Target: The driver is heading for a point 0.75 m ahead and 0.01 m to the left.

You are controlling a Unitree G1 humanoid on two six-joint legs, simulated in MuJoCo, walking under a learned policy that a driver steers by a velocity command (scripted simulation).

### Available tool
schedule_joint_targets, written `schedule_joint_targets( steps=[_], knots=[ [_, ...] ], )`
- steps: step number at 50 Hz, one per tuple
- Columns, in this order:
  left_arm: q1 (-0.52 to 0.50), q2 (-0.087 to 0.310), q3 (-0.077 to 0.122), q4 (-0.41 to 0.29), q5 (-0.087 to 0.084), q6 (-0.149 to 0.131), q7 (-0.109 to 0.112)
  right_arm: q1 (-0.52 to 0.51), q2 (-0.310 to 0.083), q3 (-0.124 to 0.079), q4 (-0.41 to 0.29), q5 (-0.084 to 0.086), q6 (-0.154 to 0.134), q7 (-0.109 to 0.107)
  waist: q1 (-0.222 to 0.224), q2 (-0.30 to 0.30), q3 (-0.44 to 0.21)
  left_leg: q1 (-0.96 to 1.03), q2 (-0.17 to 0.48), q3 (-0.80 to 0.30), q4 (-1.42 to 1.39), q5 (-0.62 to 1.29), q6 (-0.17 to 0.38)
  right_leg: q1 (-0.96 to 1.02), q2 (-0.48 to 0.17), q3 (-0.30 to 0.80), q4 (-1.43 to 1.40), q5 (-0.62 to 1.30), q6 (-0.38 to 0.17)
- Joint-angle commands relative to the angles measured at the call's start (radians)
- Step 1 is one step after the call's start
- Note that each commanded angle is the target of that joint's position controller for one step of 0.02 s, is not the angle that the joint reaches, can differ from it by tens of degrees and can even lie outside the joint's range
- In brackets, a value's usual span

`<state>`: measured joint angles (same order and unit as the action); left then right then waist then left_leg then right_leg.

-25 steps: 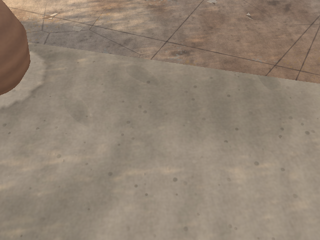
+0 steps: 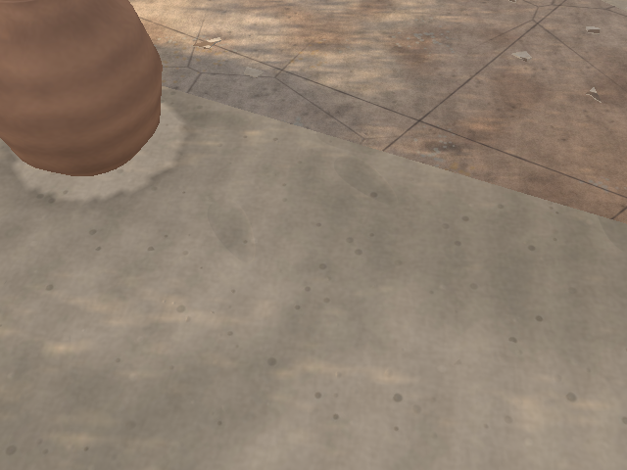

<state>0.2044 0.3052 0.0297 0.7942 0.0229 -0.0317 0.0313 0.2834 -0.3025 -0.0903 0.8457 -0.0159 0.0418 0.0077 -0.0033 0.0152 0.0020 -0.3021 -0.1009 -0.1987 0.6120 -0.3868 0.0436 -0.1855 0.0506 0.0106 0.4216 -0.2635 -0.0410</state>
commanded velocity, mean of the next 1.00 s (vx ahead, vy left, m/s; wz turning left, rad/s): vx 0.46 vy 0.00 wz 0.03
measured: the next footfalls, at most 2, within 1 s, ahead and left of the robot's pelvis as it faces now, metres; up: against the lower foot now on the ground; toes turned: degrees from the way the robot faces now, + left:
left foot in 0.40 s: +0.32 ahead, +0.14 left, +0.00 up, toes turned +15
right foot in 0.96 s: +0.63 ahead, +0.03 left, +0.00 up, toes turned -6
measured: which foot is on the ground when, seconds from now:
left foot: up 0.00-0.38, down 0.40-0.98, up 1.00-1.00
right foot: down 0.00-0.40, up 0.42-0.94, down 0.96-1.00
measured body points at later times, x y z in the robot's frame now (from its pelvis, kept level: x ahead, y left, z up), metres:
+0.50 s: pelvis +0.22 +0.06 -0.02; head +0.27 +0.07 +0.43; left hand +0.13 +0.30 -0.16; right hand +0.46 -0.12 -0.12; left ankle +0.28 +0.13 -0.74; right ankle +0.06 -0.09 -0.64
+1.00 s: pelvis +0.50 +0.08 -0.02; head +0.54 +0.08 +0.42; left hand +0.68 +0.31 -0.14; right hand +0.47 -0.17 -0.17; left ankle +0.30 +0.15 -0.69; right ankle +0.59 +0.04 -0.74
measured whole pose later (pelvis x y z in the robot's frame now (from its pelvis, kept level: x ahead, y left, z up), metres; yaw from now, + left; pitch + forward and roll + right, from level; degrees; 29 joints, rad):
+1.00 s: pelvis +0.50 +0.08 -0.02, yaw -3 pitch +1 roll +0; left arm 0.09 0.23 0.04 0.79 0.04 -0.03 -0.04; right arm 0.40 -0.22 -0.02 0.94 -0.02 -0.05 -0.03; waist -0.02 0.01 0.06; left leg -0.05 0.03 0.22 0.86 -0.46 0.03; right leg -0.45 0.08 -0.12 0.61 -0.18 -0.17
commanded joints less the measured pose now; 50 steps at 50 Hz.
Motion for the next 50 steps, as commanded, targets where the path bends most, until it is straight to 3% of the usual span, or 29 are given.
schedule_joint_targets(
  steps=[1,2,4,6,9,12,15,17,19,20,21,22,23,24,25,27,29,32,36,41,44,46,47,48,49,50],
  knots=[
    [0.125,0.215,0.054,-0.010,0.025,-0.017,0.017,-0.187,-0.082,-0.004,-0.163,-0.018,-0.046,0.006,0.055,-0.083,0.113,-0.522,0.068,0.018,0.340,-0.040,0.011,0.210,-0.464,0.582,-0.342,-0.533,-0.157],
    [0.079,0.147,0.037,-0.022,0.011,-0.028,0.008,-0.143,-0.093,-0.011,-0.134,-0.019,-0.051,0.021,0.021,-0.064,0.129,-0.505,0.083,0.027,0.365,0.027,0.003,0.195,-0.398,0.475,-0.337,-0.444,-0.137],
    [0.078,0.106,0.024,-0.026,0.004,-0.051,-0.001,-0.089,-0.088,-0.012,-0.099,-0.029,-0.048,0.043,0.014,-0.104,0.104,-0.478,0.094,0.078,0.446,0.119,-0.021,0.211,-0.301,0.262,-0.325,-0.163,-0.106],
    [0.140,0.094,0.023,-0.004,0.006,-0.061,-0.017,-0.121,-0.068,-0.004,-0.116,-0.027,-0.041,0.060,0.031,-0.110,0.081,-0.499,0.105,0.114,0.505,0.164,-0.023,0.237,-0.268,0.143,-0.291,0.066,-0.093],
    [0.215,0.081,0.022,0.023,0.006,-0.062,-0.030,-0.221,-0.050,0.009,-0.160,-0.023,-0.036,0.073,0.062,-0.110,0.101,-0.548,0.115,0.154,0.475,0.201,-0.032,0.251,-0.266,0.045,-0.267,0.301,-0.091],
    [0.237,0.070,0.017,0.041,0.005,-0.061,-0.028,-0.323,-0.015,0.033,-0.208,-0.025,-0.044,0.084,0.080,-0.110,0.126,-0.508,0.110,0.224,0.302,0.255,-0.028,0.235,-0.250,-0.033,-0.259,0.448,-0.081],
    [0.271,0.087,0.017,0.070,0.007,-0.060,-0.019,-0.401,0.010,0.056,-0.247,-0.023,-0.051,0.092,0.091,-0.123,0.135,-0.392,0.099,0.304,0.107,0.256,0.010,0.229,-0.266,-0.082,-0.254,0.573,-0.071],
    [0.278,0.100,0.016,0.092,0.005,-0.057,-0.015,-0.351,0.003,0.058,-0.236,-0.023,-0.055,0.077,0.054,-0.145,0.093,-0.245,0.048,0.343,0.021,0.221,0.060,0.253,-0.273,-0.119,-0.170,0.891,-0.066],
    [0.281,0.129,0.020,0.110,0.003,-0.047,-0.010,-0.163,-0.039,0.042,-0.178,-0.028,-0.067,0.053,-0.039,-0.161,-0.027,-0.016,-0.013,0.338,-0.028,0.174,0.117,0.269,-0.290,-0.132,0.074,1.140,-0.067],
    [0.270,0.130,0.017,0.116,-0.006,-0.042,-0.009,-0.002,-0.064,0.028,-0.125,-0.035,-0.078,0.039,-0.121,-0.147,-0.107,0.217,-0.005,0.301,-0.122,0.239,0.147,0.173,-0.279,-0.153,0.269,1.051,-0.057],
    [0.268,0.089,0.002,0.088,-0.012,-0.044,-0.016,0.154,-0.140,0.005,-0.087,-0.053,-0.083,0.019,-0.174,-0.064,-0.226,0.500,0.196,0.096,-0.134,0.125,0.189,-0.043,-0.238,-0.152,0.553,0.642,-0.050],
    [0.369,-0.036,-0.020,0.053,-0.039,-0.039,-0.037,0.154,-0.219,-0.009,-0.088,-0.053,-0.081,0.009,-0.083,0.171,-0.371,0.757,0.547,-0.425,-0.170,0.197,0.316,-0.392,-0.053,-0.099,0.927,-0.310,-0.012],
    [0.234,0.106,0.020,0.051,-0.026,-0.038,-0.028,0.164,-0.202,-0.019,-0.088,-0.011,-0.073,0.002,-0.151,0.002,-0.346,0.646,0.504,-0.429,-0.245,0.240,0.300,-0.425,-0.047,0.067,0.993,-0.203,-0.027],
    [0.176,0.077,0.017,0.023,-0.037,-0.045,-0.031,0.067,-0.157,-0.004,-0.075,-0.008,-0.077,-0.005,-0.085,0.032,-0.157,0.474,0.465,-0.251,-0.291,0.282,0.264,-0.453,-0.082,0.073,0.949,-0.105,-0.032],
    [0.183,0.058,0.013,0.037,-0.030,-0.049,-0.034,0.015,-0.091,0.012,-0.076,-0.008,-0.087,-0.001,-0.047,0.000,-0.055,0.335,0.422,-0.141,-0.337,0.357,0.226,-0.421,-0.116,0.054,0.873,-0.063,-0.033],
    [0.246,0.034,0.015,0.083,-0.002,-0.015,-0.042,-0.040,-0.029,0.032,-0.066,-0.005,-0.108,-0.002,0.020,0.024,0.008,0.171,0.344,0.019,-0.400,0.400,0.162,-0.315,-0.143,0.046,0.793,-0.037,-0.018],
    [0.257,0.006,0.018,0.097,0.004,0.007,-0.057,-0.017,-0.017,0.036,-0.048,-0.006,-0.133,0.000,0.034,0.033,0.016,0.129,0.328,0.086,-0.447,0.429,0.149,-0.293,-0.141,0.042,0.759,-0.014,-0.012],
    [0.156,-0.012,0.023,0.069,0.004,0.016,-0.070,0.020,-0.028,0.033,-0.018,-0.002,-0.151,-0.001,0.029,0.050,0.068,0.146,0.305,0.187,-0.495,0.454,0.119,-0.413,-0.153,0.036,0.701,0.096,-0.006],
    [0.012,-0.028,0.019,0.023,0.002,0.008,-0.082,0.068,-0.009,0.042,0.006,-0.002,-0.151,-0.008,0.003,0.048,0.095,0.201,0.274,0.297,-0.484,0.584,0.082,-0.503,-0.142,-0.001,0.537,0.245,0.002],
    [-0.159,-0.054,-0.004,-0.042,0.008,0.003,-0.093,0.153,-0.033,0.044,0.052,-0.001,-0.145,-0.029,-0.042,0.037,0.113,0.322,0.307,0.365,-0.447,0.776,0.059,-0.476,-0.105,-0.114,0.282,0.292,-0.024],
    [-0.147,-0.033,0.001,-0.053,0.011,0.006,-0.092,0.159,-0.071,0.040,0.069,-0.006,-0.131,-0.044,-0.017,0.059,0.069,0.424,0.331,0.405,-0.319,1.122,0.043,-0.384,-0.034,-0.169,0.219,0.169,-0.076],
    [-0.037,-0.002,0.015,-0.028,0.013,0.009,-0.083,0.138,-0.105,0.031,0.068,-0.013,-0.116,-0.055,0.042,0.089,-0.001,0.445,0.350,0.423,-0.123,1.319,0.040,-0.252,0.025,-0.184,0.207,0.055,-0.125],
    [0.059,0.027,0.030,-0.002,0.016,0.003,-0.078,0.127,-0.118,0.028,0.061,-0.017,-0.108,-0.054,0.083,0.090,-0.058,0.411,0.356,0.421,0.036,1.268,0.049,-0.133,0.046,-0.161,0.168,0.019,-0.156],
    [0.201,0.065,0.052,0.040,0.026,-0.004,-0.067,0.098,-0.125,0.026,0.046,-0.012,-0.104,-0.048,0.160,0.048,-0.125,0.287,0.332,0.435,0.280,1.061,0.043,0.074,0.035,-0.102,0.065,0.037,-0.198],
    [0.265,0.174,0.087,0.049,0.031,0.001,-0.049,0.118,-0.051,0.042,0.000,-0.003,-0.114,-0.034,0.151,-0.115,-0.210,-0.027,0.233,0.440,0.628,0.431,0.010,0.343,-0.216,0.240,0.053,-0.018,-0.292],
    [0.223,0.230,0.103,0.029,0.005,0.008,-0.052,0.092,-0.040,0.039,-0.066,0.005,-0.122,-0.019,0.102,-0.217,-0.274,-0.364,0.031,0.273,0.898,-0.164,-0.024,0.505,-0.402,0.752,-0.077,0.078,-0.443]
  ],
)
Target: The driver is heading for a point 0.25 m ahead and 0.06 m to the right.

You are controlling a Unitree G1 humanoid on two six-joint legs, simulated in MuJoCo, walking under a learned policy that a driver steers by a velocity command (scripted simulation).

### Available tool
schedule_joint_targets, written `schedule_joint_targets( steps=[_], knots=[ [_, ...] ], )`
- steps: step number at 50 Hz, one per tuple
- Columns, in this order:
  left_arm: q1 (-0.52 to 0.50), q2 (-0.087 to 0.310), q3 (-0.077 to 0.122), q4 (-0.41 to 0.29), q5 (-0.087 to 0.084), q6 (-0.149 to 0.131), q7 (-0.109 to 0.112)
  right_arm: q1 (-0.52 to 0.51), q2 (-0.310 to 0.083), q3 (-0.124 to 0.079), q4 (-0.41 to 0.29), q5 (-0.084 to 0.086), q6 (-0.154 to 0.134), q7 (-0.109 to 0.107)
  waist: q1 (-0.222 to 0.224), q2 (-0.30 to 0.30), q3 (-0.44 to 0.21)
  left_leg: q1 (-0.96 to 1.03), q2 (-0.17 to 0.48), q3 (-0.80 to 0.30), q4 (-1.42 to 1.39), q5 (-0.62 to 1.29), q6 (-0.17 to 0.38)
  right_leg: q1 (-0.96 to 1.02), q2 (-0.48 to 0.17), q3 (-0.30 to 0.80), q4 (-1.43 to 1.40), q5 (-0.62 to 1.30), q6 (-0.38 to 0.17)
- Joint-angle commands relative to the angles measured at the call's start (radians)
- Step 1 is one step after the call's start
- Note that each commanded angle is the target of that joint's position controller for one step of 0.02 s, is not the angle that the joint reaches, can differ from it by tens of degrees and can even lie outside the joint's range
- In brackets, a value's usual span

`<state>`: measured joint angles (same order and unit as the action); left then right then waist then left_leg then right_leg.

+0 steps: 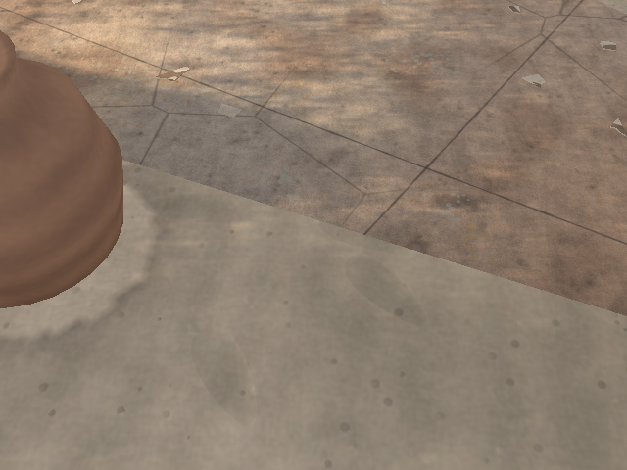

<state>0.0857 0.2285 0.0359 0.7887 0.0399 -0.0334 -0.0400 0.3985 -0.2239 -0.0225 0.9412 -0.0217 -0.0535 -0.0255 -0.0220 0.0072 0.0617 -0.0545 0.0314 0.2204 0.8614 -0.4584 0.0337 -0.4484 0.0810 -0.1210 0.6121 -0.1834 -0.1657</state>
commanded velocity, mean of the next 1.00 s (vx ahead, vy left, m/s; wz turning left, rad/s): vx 0.13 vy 0.00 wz -0.13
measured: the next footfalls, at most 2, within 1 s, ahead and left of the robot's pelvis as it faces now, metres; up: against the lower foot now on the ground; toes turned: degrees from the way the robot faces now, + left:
left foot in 0.44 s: +0.33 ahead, +0.09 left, +0.00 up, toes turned -5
right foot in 0.74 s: +0.22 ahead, -0.10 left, +0.00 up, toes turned -5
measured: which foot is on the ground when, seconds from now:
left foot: up 0.00-0.42, down 0.44-1.00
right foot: down 0.00-0.46, up 0.48-0.72, down 0.74-1.00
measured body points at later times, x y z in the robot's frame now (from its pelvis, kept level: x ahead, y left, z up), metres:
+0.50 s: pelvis +0.20 +0.02 +0.02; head +0.23 +0.03 +0.46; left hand +0.27 +0.27 -0.13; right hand +0.26 -0.24 -0.11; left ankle +0.29 +0.09 -0.72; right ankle +0.09 -0.05 -0.69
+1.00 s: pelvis +0.22 +0.01 +0.03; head +0.22 +0.01 +0.48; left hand +0.24 +0.24 -0.13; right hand +0.21 -0.24 -0.12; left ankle +0.29 +0.09 -0.71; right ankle +0.18 -0.10 -0.71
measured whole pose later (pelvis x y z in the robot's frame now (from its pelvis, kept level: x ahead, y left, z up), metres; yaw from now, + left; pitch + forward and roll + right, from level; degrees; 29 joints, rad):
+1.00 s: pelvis +0.22 +0.01 +0.03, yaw -7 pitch -2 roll +0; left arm 0.32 0.17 -0.01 1.11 0.02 0.00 0.04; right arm 0.27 -0.20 -0.02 1.05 -0.01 0.01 -0.02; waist -0.01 0.01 0.02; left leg -0.25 -0.02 0.04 0.39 -0.12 0.04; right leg -0.12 0.03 0.03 0.41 -0.27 -0.02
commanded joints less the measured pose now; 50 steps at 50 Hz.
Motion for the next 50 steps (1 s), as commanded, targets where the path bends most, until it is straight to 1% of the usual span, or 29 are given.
schedule_joint_targets(
  steps=[1,2,3,4,5,7,10,13,17,19,20,21,22,23,24,25,26,27,29,30,32,34,36,37,38,39,41,44,50],
  knots=[
    [0.318,0.266,0.090,0.041,-0.035,0.015,0.024,-0.125,-0.145,-0.030,-0.178,-0.003,-0.039,0.019,0.135,-0.044,-0.223,-0.713,-0.017,-0.281,0.620,0.020,-0.003,0.695,-0.402,0.758,-0.312,0.004,-0.279],
    [0.257,0.214,0.077,0.038,-0.036,0.013,0.032,-0.124,-0.137,-0.024,-0.182,0.013,-0.051,0.022,0.090,-0.010,-0.108,-0.687,0.020,-0.261,0.540,0.104,-0.004,0.544,-0.390,0.624,-0.333,0.153,-0.236],
    [0.205,0.161,0.061,0.032,-0.030,0.006,0.035,-0.097,-0.133,-0.026,-0.160,0.013,-0.049,0.018,0.035,0.054,-0.042,-0.614,0.047,-0.251,0.455,0.123,-0.012,0.419,-0.343,0.513,-0.337,0.388,-0.184],
    [0.172,0.136,0.052,0.029,-0.036,-0.004,0.038,-0.076,-0.125,-0.024,-0.153,-0.004,-0.030,0.015,0.001,0.059,-0.027,-0.543,0.059,-0.250,0.399,0.118,-0.028,0.339,-0.298,0.416,-0.334,0.555,-0.154],
    [0.156,0.121,0.043,0.027,-0.038,-0.015,0.036,-0.045,-0.113,-0.022,-0.142,-0.016,-0.007,0.016,-0.019,0.040,-0.043,-0.473,0.061,-0.244,0.355,0.121,-0.042,0.287,-0.267,0.347,-0.335,0.663,-0.131],
    [0.180,0.140,0.043,0.046,-0.036,-0.035,0.031,-0.031,-0.096,-0.022,-0.141,-0.018,0.020,0.021,-0.032,0.005,-0.067,-0.437,0.039,-0.216,0.285,0.157,-0.059,0.267,-0.226,0.272,-0.329,0.853,-0.109],
    [0.214,0.150,0.039,0.065,-0.032,-0.034,0.034,-0.083,-0.086,-0.019,-0.155,-0.012,0.032,0.025,-0.013,-0.047,-0.086,-0.458,0.026,-0.187,0.143,0.257,-0.064,0.305,-0.180,0.205,-0.316,0.929,-0.052],
    [0.229,0.133,0.027,0.076,-0.031,-0.023,0.040,-0.169,-0.082,-0.013,-0.172,-0.003,0.033,0.023,0.026,-0.089,-0.089,-0.446,0.014,-0.171,-0.016,0.352,-0.053,0.345,-0.158,0.174,-0.303,0.894,0.002],
    [0.261,0.128,0.019,0.103,-0.021,-0.014,0.052,-0.202,-0.090,-0.011,-0.167,0.004,0.028,0.011,0.059,-0.104,-0.088,-0.409,-0.008,-0.175,-0.160,0.374,-0.026,0.424,-0.198,0.203,-0.254,0.856,0.007],
    [0.249,0.131,0.018,0.112,-0.019,-0.008,0.059,-0.169,-0.103,-0.015,-0.149,0.000,0.020,0.004,0.045,-0.098,-0.070,-0.359,-0.022,-0.185,-0.229,0.312,0.000,0.431,-0.226,0.238,-0.200,0.859,-0.001],
    [0.235,0.132,0.018,0.115,-0.023,-0.007,0.063,-0.120,-0.107,-0.019,-0.128,-0.002,0.014,0.000,0.022,-0.090,-0.067,-0.304,-0.030,-0.190,-0.297,0.313,0.017,0.431,-0.230,0.254,-0.155,0.852,0.005],
    [0.210,0.134,0.016,0.115,-0.032,-0.007,0.065,-0.053,-0.103,-0.020,-0.100,-0.008,0.003,-0.005,-0.021,-0.061,-0.073,-0.205,-0.028,-0.192,-0.429,0.425,0.034,0.412,-0.207,0.247,-0.079,0.802,0.030],
    [0.220,0.126,0.011,0.105,-0.037,-0.016,0.064,0.019,-0.142,-0.027,-0.077,-0.012,-0.013,-0.010,-0.038,0.013,-0.133,-0.031,0.072,-0.287,-0.454,0.847,0.055,0.336,-0.154,0.232,0.028,0.605,0.068],
    [0.352,0.067,0.000,0.117,-0.052,-0.013,0.062,0.039,-0.195,-0.034,-0.081,-0.005,-0.012,-0.011,0.016,0.179,-0.240,0.125,0.306,-0.498,-0.397,1.339,0.203,0.236,-0.035,0.190,0.226,0.016,0.103],
    [0.376,0.083,0.004,0.151,-0.046,0.015,0.065,0.009,-0.142,-0.019,-0.082,0.021,0.003,-0.003,0.007,0.208,-0.303,0.094,0.382,-0.621,-0.438,1.306,0.312,0.191,0.027,0.189,0.335,-0.437,0.116],
    [0.327,0.105,0.010,0.158,-0.027,0.032,0.064,-0.053,-0.115,-0.009,-0.093,0.021,0.007,0.004,0.020,0.117,-0.217,-0.011,0.351,-0.588,-0.488,1.085,0.315,0.162,0.008,0.222,0.403,-0.472,0.120],
    [0.276,0.097,0.010,0.158,-0.016,0.042,0.061,-0.110,-0.092,0.000,-0.096,0.010,0.012,0.002,0.031,0.068,-0.149,-0.092,0.300,-0.533,-0.530,0.875,0.279,0.151,-0.010,0.229,0.404,-0.434,0.129],
    [0.254,0.080,0.006,0.162,-0.018,0.053,0.058,-0.155,-0.075,0.009,-0.094,0.003,0.019,-0.005,0.050,0.064,-0.096,-0.176,0.251,-0.465,-0.575,0.726,0.231,0.173,-0.035,0.226,0.344,-0.385,0.141],
    [0.271,0.050,-0.007,0.186,-0.015,0.071,0.057,-0.189,-0.091,0.006,-0.080,-0.006,0.029,-0.014,0.072,0.123,-0.068,-0.238,0.162,-0.369,-0.608,0.547,0.165,0.233,-0.044,0.178,0.196,-0.328,0.166],
    [0.275,0.047,-0.010,0.201,-0.017,0.075,0.061,-0.170,-0.097,0.004,-0.069,-0.008,0.032,-0.013,0.060,0.122,-0.083,-0.215,0.151,-0.362,-0.603,0.511,0.156,0.244,-0.039,0.159,0.143,-0.315,0.173],
    [0.266,0.045,-0.013,0.218,-0.026,0.080,0.068,-0.142,-0.112,-0.002,-0.048,0.000,0.037,-0.011,0.041,0.109,-0.108,-0.192,0.154,-0.378,-0.606,0.397,0.152,0.266,-0.045,0.143,0.058,-0.260,0.176],
    [0.263,0.035,-0.018,0.235,-0.026,0.080,0.071,-0.158,-0.123,-0.008,-0.038,0.007,0.048,-0.010,0.046,0.105,-0.097,-0.224,0.143,-0.386,-0.615,0.211,0.131,0.304,-0.053,0.126,-0.053,-0.165,0.166],
    [0.258,0.038,-0.024,0.247,-0.016,0.073,0.072,-0.156,-0.119,-0.011,-0.026,0.012,0.060,-0.009,0.048,0.076,-0.048,-0.306,0.124,-0.390,-0.635,0.024,0.071,0.357,-0.075,0.148,-0.194,-0.049,0.144],
    [0.253,0.056,-0.024,0.244,-0.005,0.066,0.073,-0.146,-0.111,-0.013,-0.021,0.014,0.063,-0.006,0.037,0.052,-0.022,-0.332,0.111,-0.390,-0.631,-0.022,0.035,0.350,-0.126,0.213,-0.235,-0.055,0.129],
    [0.238,0.075,-0.023,0.250,-0.009,0.060,0.072,-0.134,-0.101,-0.017,-0.020,0.024,0.068,-0.003,0.010,-0.014,0.029,-0.296,0.062,-0.349,-0.631,0.002,0.016,0.223,-0.148,0.256,-0.252,-0.156,0.110],
    [0.234,0.051,-0.030,0.259,-0.015,0.052,0.070,-0.141,-0.093,-0.016,-0.008,0.023,0.069,0.001,0.011,-0.049,0.046,-0.209,0.051,-0.329,-0.595,0.083,0.015,0.138,-0.154,0.269,-0.290,-0.207,0.109],
    [0.226,0.041,-0.034,0.270,-0.021,0.034,0.074,-0.113,-0.074,-0.015,0.018,0.016,0.063,0.005,-0.007,-0.074,0.014,-0.105,0.049,-0.317,-0.542,0.203,0.023,0.112,-0.159,0.274,-0.331,-0.184,0.120],
    [0.243,0.040,-0.034,0.282,-0.026,0.022,0.080,-0.101,-0.070,-0.013,0.048,0.012,0.054,0.006,-0.006,-0.048,-0.005,-0.093,0.053,-0.316,-0.531,0.262,0.030,0.156,-0.157,0.265,-0.330,-0.124,0.117],
    [0.289,0.022,-0.037,0.309,-0.025,0.023,0.082,-0.094,-0.051,-0.005,0.095,0.014,0.054,0.000,0.008,-0.015,0.011,-0.120,0.050,-0.310,-0.536,0.279,0.021,0.193,-0.157,0.254,-0.321,-0.083,0.105]
  ],
)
